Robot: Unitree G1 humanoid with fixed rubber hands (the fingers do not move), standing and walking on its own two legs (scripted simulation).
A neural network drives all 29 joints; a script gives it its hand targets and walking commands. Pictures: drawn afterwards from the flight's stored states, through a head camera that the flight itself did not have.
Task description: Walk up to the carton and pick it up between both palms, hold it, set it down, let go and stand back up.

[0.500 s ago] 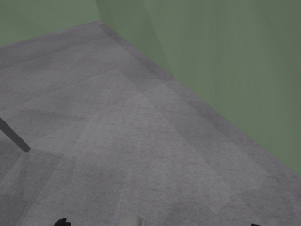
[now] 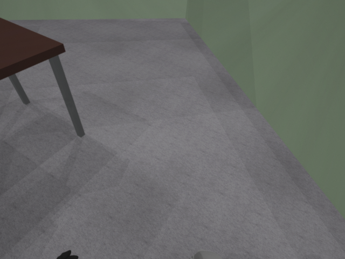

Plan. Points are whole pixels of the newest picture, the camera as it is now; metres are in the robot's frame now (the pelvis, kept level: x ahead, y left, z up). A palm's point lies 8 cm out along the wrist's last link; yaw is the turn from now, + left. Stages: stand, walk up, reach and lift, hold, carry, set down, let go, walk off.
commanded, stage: walk up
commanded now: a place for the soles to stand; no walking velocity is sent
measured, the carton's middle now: out of the picture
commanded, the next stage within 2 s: none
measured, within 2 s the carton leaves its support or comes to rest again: neither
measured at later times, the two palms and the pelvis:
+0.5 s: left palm out of the picture +0.01 +0.38 -0.11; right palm (188, 180) +0.37 -0.07 -0.09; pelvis +0.13 +0.10 -0.01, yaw +26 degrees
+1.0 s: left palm out of the picture +0.23 +0.55 -0.09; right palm (140, 162) +0.47 +0.08 -0.14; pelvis +0.29 +0.27 -0.02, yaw +40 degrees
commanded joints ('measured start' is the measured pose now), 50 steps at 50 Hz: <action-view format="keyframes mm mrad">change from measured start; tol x32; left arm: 1 -16 74 20 -121 -2 -27 18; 50 310 219 49 -163 67 -43 40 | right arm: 1 -64 -175 -49 -116 -6 -21 -1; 50 81 -30 4 -217 -10 -58 -20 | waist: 1 42 233 83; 21 123 -136 111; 29 -40 504 -80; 50 183 -196 -148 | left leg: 1 -95 182 -387 -280 -13 182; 9 -560 68 -55 627 -133 -91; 27 194 36 153 25 65 24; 31 256 344 -640 -351 -200 262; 44 -75 173 -264 -196 370 141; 50 -493 -95 -8 609 -275 -63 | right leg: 1 34 28 27 -168 91 2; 5 572 32 59 -461 272 -35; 8 565 -488 693 -725 -382 -204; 23 285 -292 -204 -655 93 -200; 32 -191 -71 54 427 -97 -34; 47 391 33 -36 -355 326 -42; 50 686 -457 657 -628 -252 -232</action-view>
